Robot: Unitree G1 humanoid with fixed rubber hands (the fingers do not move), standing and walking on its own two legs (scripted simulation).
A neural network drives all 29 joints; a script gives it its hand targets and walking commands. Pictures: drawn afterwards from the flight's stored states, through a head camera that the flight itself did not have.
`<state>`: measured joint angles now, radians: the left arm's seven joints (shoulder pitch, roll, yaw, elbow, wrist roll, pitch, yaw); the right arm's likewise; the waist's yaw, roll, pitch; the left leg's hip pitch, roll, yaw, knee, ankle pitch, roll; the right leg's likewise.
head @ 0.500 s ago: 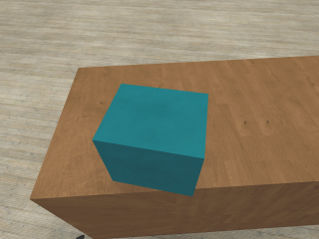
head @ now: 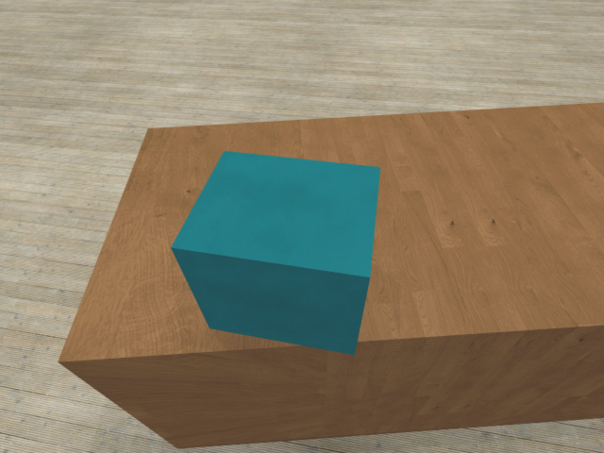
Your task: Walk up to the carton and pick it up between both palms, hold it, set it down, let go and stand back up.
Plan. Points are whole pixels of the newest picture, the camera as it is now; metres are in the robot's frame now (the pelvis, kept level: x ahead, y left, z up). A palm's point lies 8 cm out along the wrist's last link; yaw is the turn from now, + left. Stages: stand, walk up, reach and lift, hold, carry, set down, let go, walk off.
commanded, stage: walk up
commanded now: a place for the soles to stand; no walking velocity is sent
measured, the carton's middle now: (289, 253) +0.40 +0.04 +0.01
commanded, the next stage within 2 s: stand in 0.62 s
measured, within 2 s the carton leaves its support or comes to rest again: neither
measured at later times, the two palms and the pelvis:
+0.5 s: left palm out of the picture +0.02 +0.25 -0.13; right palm out of the picture -0.02 -0.25 -0.13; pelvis -0.01 +0.00 +0.00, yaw +1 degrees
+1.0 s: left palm out of the picture +0.13 +0.26 -0.13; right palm out of the picture +0.14 -0.25 -0.13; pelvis -0.02 +0.00 -0.03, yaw +2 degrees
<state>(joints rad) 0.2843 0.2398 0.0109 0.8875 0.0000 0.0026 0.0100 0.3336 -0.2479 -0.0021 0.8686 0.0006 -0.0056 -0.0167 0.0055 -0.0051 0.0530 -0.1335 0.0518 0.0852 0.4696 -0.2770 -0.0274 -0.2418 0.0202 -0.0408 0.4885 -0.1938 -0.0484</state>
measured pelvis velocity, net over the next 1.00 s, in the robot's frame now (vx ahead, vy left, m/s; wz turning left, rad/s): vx -0.02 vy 0.00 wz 0.03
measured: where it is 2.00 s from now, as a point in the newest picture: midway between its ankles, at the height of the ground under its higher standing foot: outside the picture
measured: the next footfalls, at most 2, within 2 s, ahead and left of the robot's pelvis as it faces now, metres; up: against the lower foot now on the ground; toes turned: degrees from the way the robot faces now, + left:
none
